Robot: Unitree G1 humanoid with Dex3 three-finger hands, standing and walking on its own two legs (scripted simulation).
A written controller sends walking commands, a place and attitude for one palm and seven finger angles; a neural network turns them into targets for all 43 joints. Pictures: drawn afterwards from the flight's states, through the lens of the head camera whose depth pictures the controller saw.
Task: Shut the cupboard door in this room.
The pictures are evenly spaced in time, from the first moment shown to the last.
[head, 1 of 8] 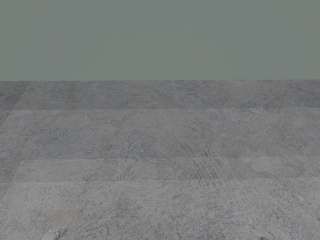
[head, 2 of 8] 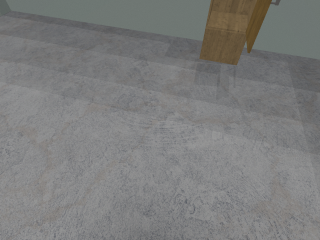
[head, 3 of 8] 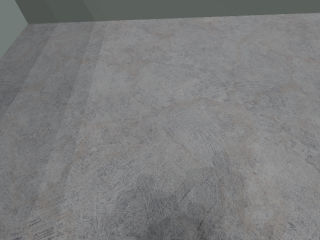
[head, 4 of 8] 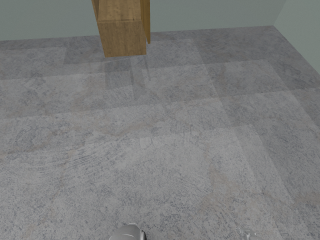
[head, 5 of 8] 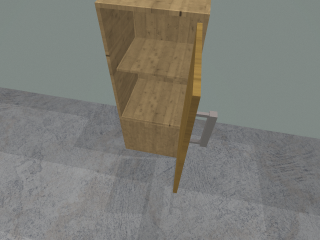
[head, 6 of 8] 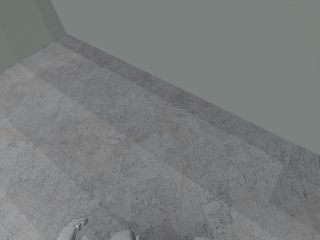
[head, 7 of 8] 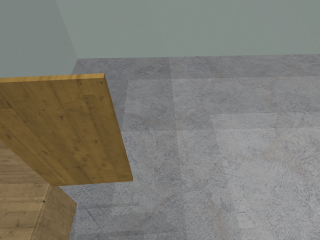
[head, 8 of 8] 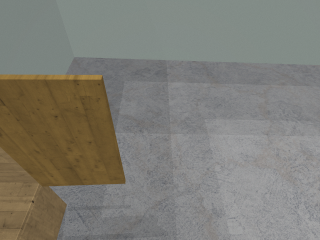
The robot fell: no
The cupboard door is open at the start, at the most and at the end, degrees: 92 92 92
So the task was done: no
